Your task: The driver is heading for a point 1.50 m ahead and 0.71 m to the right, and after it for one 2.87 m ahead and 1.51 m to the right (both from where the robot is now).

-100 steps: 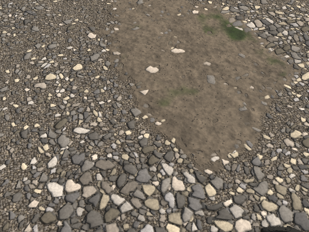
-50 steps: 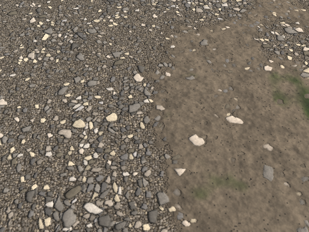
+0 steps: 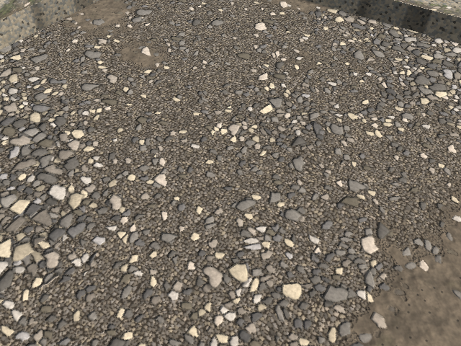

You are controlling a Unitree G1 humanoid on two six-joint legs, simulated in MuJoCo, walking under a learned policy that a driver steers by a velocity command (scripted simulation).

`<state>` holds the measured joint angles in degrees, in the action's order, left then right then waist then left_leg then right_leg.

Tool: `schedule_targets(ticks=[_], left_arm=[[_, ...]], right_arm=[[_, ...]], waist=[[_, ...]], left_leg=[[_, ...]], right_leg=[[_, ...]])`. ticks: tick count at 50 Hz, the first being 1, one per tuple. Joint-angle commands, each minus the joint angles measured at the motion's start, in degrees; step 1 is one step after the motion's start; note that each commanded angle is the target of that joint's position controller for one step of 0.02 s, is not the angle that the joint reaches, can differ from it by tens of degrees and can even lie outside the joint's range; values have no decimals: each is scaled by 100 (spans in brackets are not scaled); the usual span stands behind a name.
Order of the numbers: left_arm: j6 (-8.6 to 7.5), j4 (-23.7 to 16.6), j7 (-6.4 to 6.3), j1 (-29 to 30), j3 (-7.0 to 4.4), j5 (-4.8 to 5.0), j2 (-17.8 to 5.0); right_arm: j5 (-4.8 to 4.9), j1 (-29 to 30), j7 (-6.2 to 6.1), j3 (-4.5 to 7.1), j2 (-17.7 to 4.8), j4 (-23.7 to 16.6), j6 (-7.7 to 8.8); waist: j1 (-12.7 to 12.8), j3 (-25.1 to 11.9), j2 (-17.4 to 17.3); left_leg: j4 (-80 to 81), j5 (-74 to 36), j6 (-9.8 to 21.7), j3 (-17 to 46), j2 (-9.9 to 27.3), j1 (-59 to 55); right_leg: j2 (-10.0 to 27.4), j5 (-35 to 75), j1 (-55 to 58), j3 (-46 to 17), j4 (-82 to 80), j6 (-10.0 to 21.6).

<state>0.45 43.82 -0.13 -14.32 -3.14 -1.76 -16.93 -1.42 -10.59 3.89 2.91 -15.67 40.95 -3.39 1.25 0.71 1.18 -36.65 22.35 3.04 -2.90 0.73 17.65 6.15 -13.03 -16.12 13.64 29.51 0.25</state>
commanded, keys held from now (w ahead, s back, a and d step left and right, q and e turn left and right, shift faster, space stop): e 0.50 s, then w+e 0.50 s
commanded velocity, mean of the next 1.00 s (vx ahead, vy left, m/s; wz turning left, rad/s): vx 0.20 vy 0.00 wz -0.32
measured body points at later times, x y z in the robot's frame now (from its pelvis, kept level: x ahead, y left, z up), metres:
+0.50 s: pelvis +0.07 +0.00 -0.01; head +0.10 -0.01 +0.44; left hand +0.21 +0.26 -0.12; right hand +0.13 -0.27 -0.15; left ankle +0.01 +0.10 -0.72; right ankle +0.09 -0.07 -0.74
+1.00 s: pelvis +0.21 +0.01 +0.00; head +0.23 +0.02 +0.45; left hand +0.36 +0.26 -0.13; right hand +0.27 -0.30 -0.08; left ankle +0.30 +0.09 -0.73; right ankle +0.09 -0.07 -0.71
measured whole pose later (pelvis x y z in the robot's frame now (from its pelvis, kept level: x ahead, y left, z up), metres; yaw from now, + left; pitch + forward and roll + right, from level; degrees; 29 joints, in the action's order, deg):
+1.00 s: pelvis +0.21 +0.01 +0.00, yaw -25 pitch +2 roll +0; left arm -0.8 45.5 1.0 -21.6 -5.1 -0.7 -17.5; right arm -2.2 -7.8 -0.5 1.4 -15.4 41.7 3.8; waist 2.7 -1.3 1.4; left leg -29.7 10.9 0.6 0.8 -1.2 20.2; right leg -6.5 -26.3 -13.3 -10.7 40.6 4.1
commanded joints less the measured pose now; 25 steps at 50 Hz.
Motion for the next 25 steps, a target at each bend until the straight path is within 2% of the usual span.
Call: schedule_targets(ticks=[1,2,3,4,5,6,7,8,10,14,18,21,22,23,24,25], left_arm=[[44,-385,93,126,-101,-15,-299],[74,-735,97,333,-3,-49,-40],[88,-696,70,587,-112,-69,-491],[70,-582,120,383,-89,59,-373],[29,-378,149,98,-63,92,-303],[12,-149,153,-178,-96,37,-371],[24,31,157,-429,-113,3,-414],[46,93,158,-482,-114,37,-375],[95,114,158,-381,-87,105,-253],[166,-66,139,66,-65,29,-197],[183,-223,138,169,-50,67,-130],[161,-286,129,37,-69,106,-118],[126,-263,116,-152,-80,95,-105],[54,-221,87,-460,-120,54,-217],[-36,-228,43,-907,-294,-30,-923],[-12,-147,48,-1166,-441,152,-1459]], right_arm=[[-49,-1159,-139,215,-738,92,227],[0,-1100,-245,326,-1451,-146,253],[-48,-1104,-347,281,-1204,-70,259],[-39,-812,-387,139,-860,-26,296],[-10,-452,-400,47,-601,-16,358],[17,-172,-443,4,-503,-69,431],[36,-92,-471,-65,-352,-64,497],[38,-124,-487,-103,-294,-25,543],[12,-252,-528,-97,-377,79,567],[42,-569,-599,-21,-556,251,444],[31,-617,-609,69,-657,353,343],[42,-451,-613,140,-735,379,301],[63,-341,-621,158,-756,380,296],[76,-287,-626,175,-770,381,308],[71,-246,-620,128,-596,169,331],[57,-94,-589,33,-228,-104,238]], waist=[[-548,-50,-1324],[-510,352,-2094],[-600,582,-1089],[-288,465,-1057],[-44,414,-1007],[56,182,-1001],[112,-57,-892],[130,-199,-714],[47,-164,-639],[-265,40,-803],[-335,72,-758],[-230,7,-724],[-63,-94,-607],[176,-312,-303],[308,-714,670],[294,-866,1500]], left_leg=[[2170,1090,468,1472,640,-1822],[2937,1331,1068,3901,2093,-1673],[2801,-244,1253,3310,2111,-1184],[2643,-1319,1100,2535,1744,-1050],[2604,-2208,885,1868,1363,-1064],[2471,-3222,754,1346,1110,-1244],[2276,-4413,701,903,1022,-1309],[2158,-4989,658,645,1040,-1327],[2054,-5056,575,317,1079,-1430],[1746,-4990,724,232,1301,-1761],[1400,-5129,877,304,1515,-1845],[952,-5025,774,302,1535,-1758],[545,-4976,617,155,1415,-1619],[-225,-4640,334,-109,1154,-1270],[-1804,-2656,-74,-506,543,-179],[-2795,1642,-269,-189,-646,1159]], right_leg=[[350,-2143,-1585,-76,1197,80],[-537,-2470,-3063,-283,2279,-185],[-227,-1839,-2752,-1071,2640,-143],[-150,-1333,-2292,-1218,2537,-134],[-114,-933,-1940,-1272,2385,-165],[-209,-619,-1642,-1151,2495,-182],[-284,-469,-1296,-1165,2595,-197],[-388,-405,-1061,-1255,2591,-196],[-533,-293,-988,-1400,2315,-175],[-521,-456,-1204,-1186,1700,-71],[-540,-905,-1086,-968,1286,100],[-639,-974,-714,-826,769,287],[-712,-605,-323,-802,285,376],[-643,333,355,-1119,-383,515],[530,2388,1358,-2831,-740,947],[1633,4374,1717,-4548,-979,2031]])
